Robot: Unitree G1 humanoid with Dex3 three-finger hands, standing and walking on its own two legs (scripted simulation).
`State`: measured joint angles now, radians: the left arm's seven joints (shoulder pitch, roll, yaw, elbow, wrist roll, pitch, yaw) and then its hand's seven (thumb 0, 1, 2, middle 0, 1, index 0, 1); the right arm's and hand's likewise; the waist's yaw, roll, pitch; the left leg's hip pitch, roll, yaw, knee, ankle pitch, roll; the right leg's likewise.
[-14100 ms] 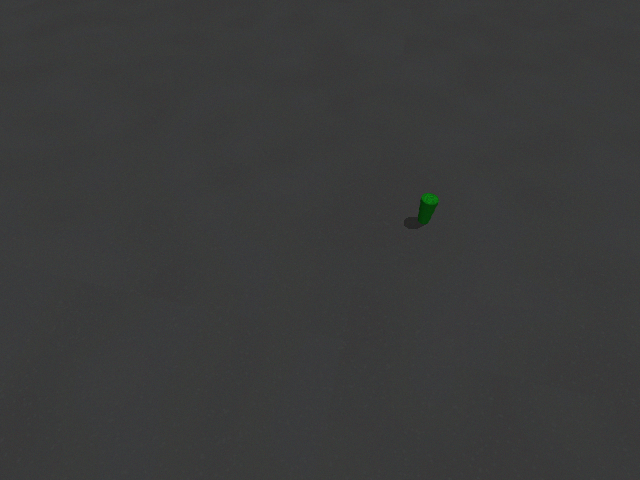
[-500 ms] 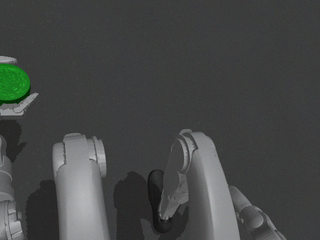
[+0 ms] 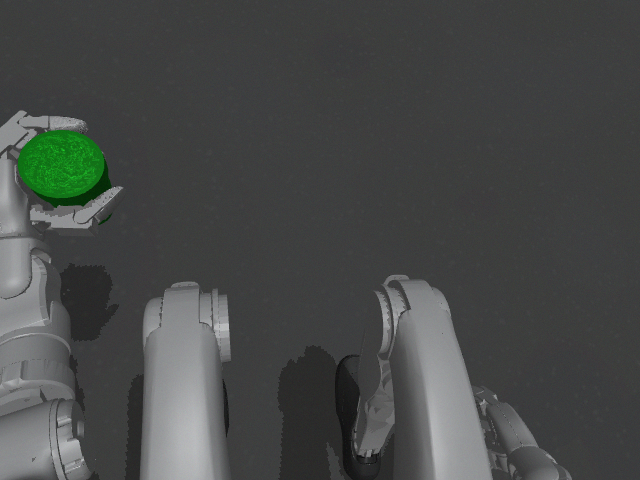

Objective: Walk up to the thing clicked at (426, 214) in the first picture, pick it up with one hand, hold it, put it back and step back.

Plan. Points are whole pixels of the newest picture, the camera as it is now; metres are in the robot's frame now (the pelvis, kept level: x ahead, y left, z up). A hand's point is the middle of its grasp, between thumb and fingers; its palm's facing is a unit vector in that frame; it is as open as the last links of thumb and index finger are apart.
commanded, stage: settle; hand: left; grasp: from the side
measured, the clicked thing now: (79, 188) +0.43 +0.29 -0.07
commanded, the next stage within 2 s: lift in 0.72 s
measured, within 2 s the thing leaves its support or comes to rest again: neither
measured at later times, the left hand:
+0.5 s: hand (65, 170) +0.42 +0.28 -0.01, palm faces +0.27 -0.96 -0.03, open 9.4 cm
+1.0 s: hand (64, 156) +0.43 +0.27 +0.01, palm faces +0.25 -0.97 -0.03, open 9.4 cm
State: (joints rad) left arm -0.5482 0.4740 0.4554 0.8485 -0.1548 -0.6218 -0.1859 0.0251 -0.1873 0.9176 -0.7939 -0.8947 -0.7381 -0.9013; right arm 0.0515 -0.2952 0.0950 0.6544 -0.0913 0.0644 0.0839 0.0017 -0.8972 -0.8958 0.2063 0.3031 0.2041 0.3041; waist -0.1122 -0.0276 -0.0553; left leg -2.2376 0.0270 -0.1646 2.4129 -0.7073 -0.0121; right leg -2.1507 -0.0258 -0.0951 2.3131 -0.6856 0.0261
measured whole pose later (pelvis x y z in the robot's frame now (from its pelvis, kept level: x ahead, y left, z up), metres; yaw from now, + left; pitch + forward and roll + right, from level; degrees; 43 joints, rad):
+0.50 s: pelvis +0.00 +0.00 +0.03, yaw +2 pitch +31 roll -7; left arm -0.57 0.42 0.46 0.86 -0.13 -0.58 -0.19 0.02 -0.20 0.93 -0.80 -0.89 -0.74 -0.90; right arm 0.08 -0.28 0.04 0.67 -0.08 0.03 0.06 0.00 -0.91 -0.90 0.20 0.30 0.20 0.30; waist -0.10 -0.01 -0.11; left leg -2.17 0.03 -0.12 2.31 -0.69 -0.01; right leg -2.10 -0.03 -0.07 2.24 -0.68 0.02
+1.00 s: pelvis +0.00 +0.00 +0.04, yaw +3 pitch +32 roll -6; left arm -0.60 0.41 0.46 0.88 -0.11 -0.58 -0.18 0.02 -0.21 0.95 -0.80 -0.90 -0.75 -0.91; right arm 0.11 -0.27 0.03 0.68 -0.07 0.03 0.06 0.00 -0.92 -0.90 0.21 0.30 0.20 0.30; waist -0.11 -0.01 -0.12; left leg -2.14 0.03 -0.10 2.25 -0.68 -0.01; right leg -2.07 -0.04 -0.05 2.19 -0.68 0.02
